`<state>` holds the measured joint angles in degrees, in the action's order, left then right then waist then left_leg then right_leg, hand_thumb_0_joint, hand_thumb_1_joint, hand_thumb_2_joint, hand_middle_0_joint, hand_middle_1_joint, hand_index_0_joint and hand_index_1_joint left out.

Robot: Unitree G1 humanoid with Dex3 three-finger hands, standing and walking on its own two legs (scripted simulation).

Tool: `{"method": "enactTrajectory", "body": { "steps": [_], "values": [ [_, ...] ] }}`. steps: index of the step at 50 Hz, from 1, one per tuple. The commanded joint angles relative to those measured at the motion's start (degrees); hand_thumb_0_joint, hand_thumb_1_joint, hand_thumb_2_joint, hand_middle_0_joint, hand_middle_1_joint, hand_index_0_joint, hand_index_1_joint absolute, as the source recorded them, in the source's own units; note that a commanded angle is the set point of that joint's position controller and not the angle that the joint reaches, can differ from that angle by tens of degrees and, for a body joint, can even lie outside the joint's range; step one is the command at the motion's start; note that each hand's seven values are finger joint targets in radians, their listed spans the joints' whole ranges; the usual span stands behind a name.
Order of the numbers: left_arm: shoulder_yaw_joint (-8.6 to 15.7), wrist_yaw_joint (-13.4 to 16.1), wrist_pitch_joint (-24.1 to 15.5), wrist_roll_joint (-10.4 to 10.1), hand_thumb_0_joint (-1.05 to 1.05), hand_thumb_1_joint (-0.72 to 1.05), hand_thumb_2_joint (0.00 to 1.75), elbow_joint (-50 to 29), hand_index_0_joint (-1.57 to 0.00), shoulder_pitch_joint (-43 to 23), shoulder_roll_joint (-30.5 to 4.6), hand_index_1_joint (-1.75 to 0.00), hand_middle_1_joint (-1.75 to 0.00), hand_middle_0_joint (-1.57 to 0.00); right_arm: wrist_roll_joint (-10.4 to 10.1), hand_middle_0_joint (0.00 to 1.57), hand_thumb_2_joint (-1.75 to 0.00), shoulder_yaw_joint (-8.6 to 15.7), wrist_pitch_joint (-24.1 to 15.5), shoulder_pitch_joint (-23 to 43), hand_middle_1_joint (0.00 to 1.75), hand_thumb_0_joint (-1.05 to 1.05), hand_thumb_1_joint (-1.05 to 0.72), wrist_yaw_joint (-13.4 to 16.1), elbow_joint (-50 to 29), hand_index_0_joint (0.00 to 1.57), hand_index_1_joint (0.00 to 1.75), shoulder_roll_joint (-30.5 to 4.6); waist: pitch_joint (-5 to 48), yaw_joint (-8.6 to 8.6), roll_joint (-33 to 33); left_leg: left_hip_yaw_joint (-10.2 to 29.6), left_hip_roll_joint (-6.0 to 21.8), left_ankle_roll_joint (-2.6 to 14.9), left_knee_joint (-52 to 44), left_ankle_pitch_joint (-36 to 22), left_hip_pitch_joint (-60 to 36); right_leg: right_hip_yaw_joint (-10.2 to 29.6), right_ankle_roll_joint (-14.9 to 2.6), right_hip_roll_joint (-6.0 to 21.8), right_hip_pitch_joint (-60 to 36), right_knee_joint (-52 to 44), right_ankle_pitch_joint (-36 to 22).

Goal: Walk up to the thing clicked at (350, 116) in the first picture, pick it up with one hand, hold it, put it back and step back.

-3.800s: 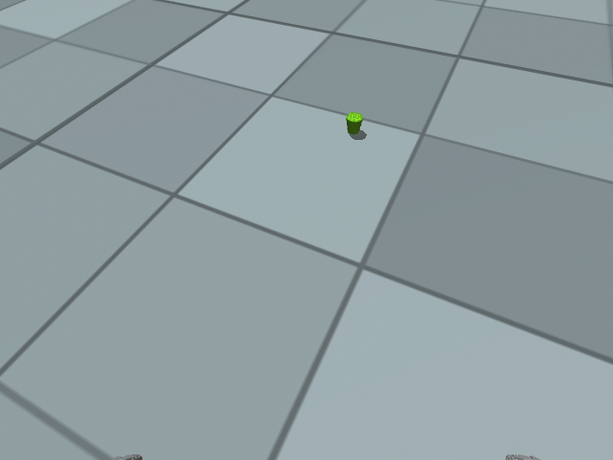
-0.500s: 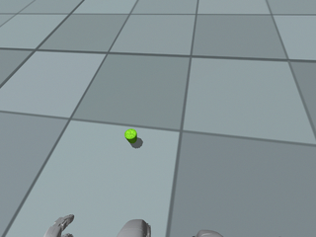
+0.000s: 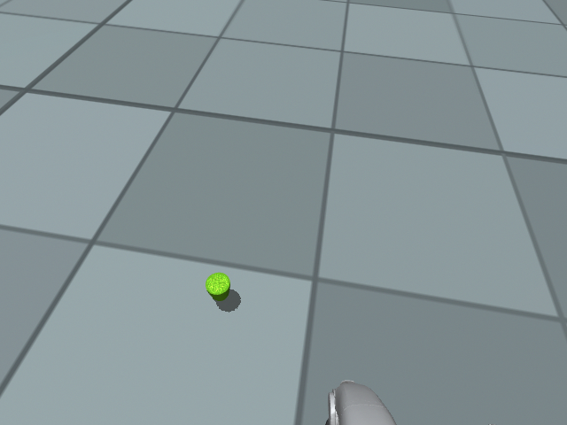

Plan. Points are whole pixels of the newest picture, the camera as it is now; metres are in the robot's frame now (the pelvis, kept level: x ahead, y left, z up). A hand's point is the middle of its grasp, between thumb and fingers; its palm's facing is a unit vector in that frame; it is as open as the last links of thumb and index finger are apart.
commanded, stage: walk up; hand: left
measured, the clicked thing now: (219, 288) +0.64 +0.23 -0.73
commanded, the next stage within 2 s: none
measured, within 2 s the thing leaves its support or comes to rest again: neither
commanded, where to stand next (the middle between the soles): +0.27 -0.01 m, yaw +0 degrees
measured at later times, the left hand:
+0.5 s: hand (126, 379) +0.20 +0.27 -0.15, palm faces -0.01 -0.92 -0.39, open 7.4 cm
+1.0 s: hand (146, 335) +0.27 +0.26 -0.16, palm faces -0.03 -0.93 -0.37, open 7.4 cm
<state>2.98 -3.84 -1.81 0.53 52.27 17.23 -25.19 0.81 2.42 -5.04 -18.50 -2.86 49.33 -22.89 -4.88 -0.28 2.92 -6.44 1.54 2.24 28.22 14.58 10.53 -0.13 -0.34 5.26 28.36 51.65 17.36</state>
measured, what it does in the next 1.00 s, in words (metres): walks ahead: right foot, then left foot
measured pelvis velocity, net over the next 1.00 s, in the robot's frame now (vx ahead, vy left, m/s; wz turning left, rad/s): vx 0.22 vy -0.01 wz -0.01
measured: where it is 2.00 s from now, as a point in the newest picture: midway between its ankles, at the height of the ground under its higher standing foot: (282, 406)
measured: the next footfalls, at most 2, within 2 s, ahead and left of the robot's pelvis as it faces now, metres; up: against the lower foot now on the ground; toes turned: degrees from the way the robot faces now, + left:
right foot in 0.16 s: +0.20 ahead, -0.16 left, +0.00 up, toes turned -4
left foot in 0.52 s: +0.29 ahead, +0.12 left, +0.00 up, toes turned +1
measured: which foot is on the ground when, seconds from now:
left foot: down 0.00-0.18, up 0.20-0.50, down 0.52-1.00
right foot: up 0.00-0.14, down 0.16-0.54, up 0.56-0.80, down 0.82-1.00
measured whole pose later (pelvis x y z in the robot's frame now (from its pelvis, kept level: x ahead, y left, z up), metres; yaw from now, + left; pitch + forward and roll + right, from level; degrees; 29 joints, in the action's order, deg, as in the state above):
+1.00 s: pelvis +0.22 -0.01 -0.01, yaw -1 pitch -3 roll +0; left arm 0.9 -1.0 -0.4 0.7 58.6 11.5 -21.1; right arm -0.1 0.6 -0.9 -10.5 -0.9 57.8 -22.4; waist -4.6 0.4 -1.4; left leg -2.2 1.7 -0.2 35.4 15.0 17.0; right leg -1.6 0.7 2.2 16.4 36.1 17.0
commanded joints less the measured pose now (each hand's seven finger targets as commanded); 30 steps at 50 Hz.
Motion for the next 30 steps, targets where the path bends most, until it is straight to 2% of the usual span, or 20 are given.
{"method": "enactTrajectory", "body": {
  "steps": [1,5,6,7,8,9,10,11,13,15,16,18,19,22,24,25,26,27,28,30],
  "values": [
    [3.1,0.0,-1.8,0.1,0.00,0.90,0.90,-4.9,-0.20,-2.6,-9.6,-0.30,-0.30,-0.20,-0.4,0.20,-0.90,5.4,-1.0,0.3,0.30,0.00,-0.90,1.0,-4.4,0.20,0.30,-17.4,-0.5,-1.18,-11.7,13.0,14.2,10.42,-14.8,7.4,3.2,-0.5,-0.01,1.5,-1.7,-10.2,-5.1],
    [3.2,0.2,-2.5,0.2,0.00,0.90,0.90,-3.9,-0.20,-2.4,-9.1,-0.30,-0.30,-0.20,-0.4,0.20,-0.90,5.1,-0.1,1.4,0.30,0.00,-0.90,0.7,-5.1,0.20,0.30,-16.7,-0.1,-0.31,-9.7,10.2,12.3,8.87,-8.9,3.8,6.0,-4.2,-0.50,-2.3,-9.8,-16.9,-6.3],
    [3.4,0.5,-2.9,0.3,0.00,0.90,0.90,-3.1,-0.20,-0.4,-9.0,-0.30,-0.30,-0.20,-0.6,0.20,-0.90,4.8,0.2,1.6,0.30,0.00,-0.90,0.7,-5.3,0.20,0.30,-16.4,0.9,1.11,-8.3,9.3,11.8,8.03,-5.1,2.6,7.5,-4.9,-0.61,-3.3,-14.9,-19.1,-7.8],
    [3.9,1.1,-3.4,0.3,0.00,0.90,0.90,-2.3,-0.20,3.2,-10.0,-0.30,-0.30,-0.20,-0.5,0.20,-0.90,4.1,0.5,1.6,0.30,0.00,-0.90,0.7,-5.6,0.20,0.30,-14.4,3.4,3.11,-4.7,7.4,10.0,6.55,2.7,-3.4,8.0,-4.7,-1.30,-4.4,-21.3,-22.2,-5.8],
    [4.9,1.9,-4.2,0.5,0.00,0.90,0.90,-1.4,-0.20,7.7,-12.6,-0.30,-0.30,-0.20,-0.8,0.20,-0.90,2.8,0.5,-1.7,0.30,0.00,-0.90,0.8,-5.7,0.20,0.30,-10.6,7.5,4.98,5.2,3.9,5.7,4.24,17.8,-4.8,11.4,3.8,-3.09,0.1,-29.4,-28.0,-0.8],
    [6.1,2.7,-4.9,0.5,0.00,0.90,0.90,-2.3,-0.20,10.4,-17.6,-0.30,-0.30,-0.20,-0.7,0.20,-0.90,1.3,0.4,-3.2,0.30,0.00,-0.90,0.8,-7.1,0.20,0.30,-6.6,8.7,5.17,17.0,1.7,-0.9,0.89,32.1,14.1,22.9,26.3,-7.54,14.7,-34.8,-33.6,2.4],
    [5.9,2.6,-4.4,-0.3,0.00,0.90,0.90,-2.6,-0.20,9.4,-19.4,-0.30,-0.30,-0.20,-0.5,0.20,-0.90,2.9,1.0,-0.1,0.30,0.00,-0.90,1.6,-6.1,0.20,0.30,-12.7,6.4,5.96,10.8,5.7,-1.4,0.47,36.7,17.7,28.5,36.6,-14.93,19.8,-33.5,-35.8,1.8],
    [5.5,2.7,-4.3,-1.2,0.00,0.90,0.90,-3.6,-0.20,7.6,-17.9,-0.30,-0.30,-0.20,-0.5,0.20,-0.90,3.3,1.4,0.7,0.30,0.00,-0.90,2.0,-5.0,0.20,0.30,-14.0,3.7,4.93,4.7,10.4,1.1,0.06,38.2,14.7,28.3,32.3,-15.23,19.2,-29.3,-34.8,-2.5],
    [4.6,3.3,-4.3,-1.2,0.00,0.90,0.90,-4.8,-0.20,3.8,-14.9,-0.30,-0.30,-0.20,-1.4,0.20,-0.90,3.3,1.4,-0.4,0.30,0.00,-0.90,1.6,-3.6,0.20,0.30,-13.4,3.4,2.94,4.7,10.5,2.7,-0.10,36.2,10.3,27.7,20.6,-13.87,14.3,-28.7,-32.8,-13.3],
    [4.0,3.3,-4.3,-1.1,0.00,0.90,0.90,-5.5,-0.20,1.8,-13.5,-0.30,-0.30,-0.20,-0.8,0.20,-0.90,3.5,1.7,-2.1,0.30,0.00,-0.90,1.0,-2.2,0.20,0.30,-12.6,2.5,1.18,6.1,9.2,3.5,-0.91,30.5,7.5,21.7,11.7,-12.45,11.0,-21.3,-32.9,-16.5],
    [4.0,3.2,-4.3,-0.6,0.00,0.90,0.90,-6.3,-0.20,1.5,-13.8,-0.30,-0.30,-0.20,-0.6,0.20,-0.90,3.5,2.0,-1.6,0.30,0.00,-0.90,0.4,-2.2,0.20,0.30,-12.0,2.2,1.21,6.7,7.7,3.2,-1.28,26.7,7.4,20.2,9.6,-12.65,10.0,-19.7,-32.9,-15.9],
    [4.1,3.1,-4.3,-0.1,0.00,0.90,0.90,-7.1,-0.20,1.0,-14.4,-0.30,-0.30,-0.20,-0.1,0.20,-0.90,3.8,2.4,0.0,0.30,0.00,-0.90,-0.2,-2.8,0.20,0.30,-11.2,0.9,1.56,7.7,5.7,3.7,-1.90,21.2,5.4,17.8,7.9,-13.26,10.2,-15.2,-34.2,-8.8],
    [3.9,3.1,-4.2,0.2,0.00,0.90,0.90,-7.6,-0.20,0.0,-14.3,-0.30,-0.30,-0.20,-0.1,0.20,-0.90,3.7,2.4,1.0,0.30,0.00,-0.90,-0.3,-2.6,0.20,0.30,-10.9,0.8,1.50,7.3,5.3,3.8,-1.92,17.9,3.8,15.4,7.2,-13.12,10.2,-12.8,-33.7,-9.2],
    [2.6,3.6,-3.2,0.0,0.00,0.90,0.90,-7.5,-0.20,-1.6,-13.4,-0.30,-0.30,-0.20,-0.3,0.20,-0.90,3.5,2.1,2.0,0.30,0.00,-0.90,0.5,-1.6,0.20,0.30,-9.4,3.1,0.87,6.3,3.1,2.0,-2.31,11.1,-2.8,6.7,3.7,-11.60,9.0,-8.6,-27.5,-16.6],
    [1.5,3.8,-2.2,-0.2,0.00,0.90,0.90,-7.6,-0.20,-4.4,-11.5,-0.30,-0.30,-0.20,-0.3,0.20,-0.90,3.6,1.7,-0.1,0.30,0.00,-0.90,1.3,0.5,0.20,0.30,-9.4,5.3,-1.59,2.3,2.4,-0.1,-1.71,4.5,-8.3,-2.7,1.2,-8.95,6.7,-3.8,-20.0,-13.6],
    [0.6,3.9,-1.7,-0.4,0.00,0.90,0.90,-7.3,-0.20,-4.3,-9.2,-0.30,-0.30,-0.20,0.0,0.20,-0.90,4.1,1.4,-1.4,0.30,0.00,-0.90,1.9,1.3,0.20,0.30,-11.2,6.1,-2.77,-1.7,3.7,0.3,-0.78,1.9,-8.2,-6.6,-0.4,-6.45,4.4,-0.9,-15.3,-8.0],
    [-0.3,3.9,-1.2,-0.8,0.00,0.90,0.90,-7.2,-0.20,-1.9,-5.6,-0.30,-0.30,-0.20,0.6,0.20,-0.90,4.8,0.9,-3.0,0.30,0.00,-0.90,2.5,1.5,0.20,0.30,-15.4,8.4,-2.73,-14.4,17.7,11.2,1.83,-4.8,-10.7,-8.0,-3.5,-3.01,-0.6,0.9,-4.0,1.1],
    [0.2,4.0,-0.7,-0.9,0.00,0.90,0.90,-7.2,-0.20,1.6,-7.2,-0.30,-0.30,-0.20,-0.1,0.20,-0.90,6.0,0.6,-4.7,0.30,0.00,-0.90,2.2,-0.3,0.20,0.30,-20.7,8.3,-2.33,-15.4,35.7,20.8,8.17,-12.2,3.9,-7.3,-2.0,-2.03,-6.9,5.4,3.4,15.7],
    [1.6,4.6,-0.3,-0.2,0.00,0.90,0.90,-4.8,-0.20,2.0,-11.7,-0.30,-0.30,-0.20,-0.8,0.20,-0.90,6.6,0.9,-2.2,0.30,0.00,-0.90,2.0,-0.2,0.20,0.30,-21.9,7.1,-2.12,-13.3,39.6,22.8,12.60,-13.0,13.1,-5.2,1.6,-2.43,-3.9,5.7,10.3,17.2],
    [2.0,4.6,-0.2,-0.3,0.00,0.90,0.90,-3.2,-0.20,1.0,-12.0,-0.30,-0.30,-0.20,-0.6,0.20,-0.90,5.4,1.1,1.9,0.30,0.00,-0.90,2.6,-1.4,0.20,0.30,-17.7,3.8,-0.74,-10.2,30.4,18.4,11.05,-11.4,10.3,-1.9,3.9,-2.21,-1.8,6.4,10.5,12.8]
  ]
}}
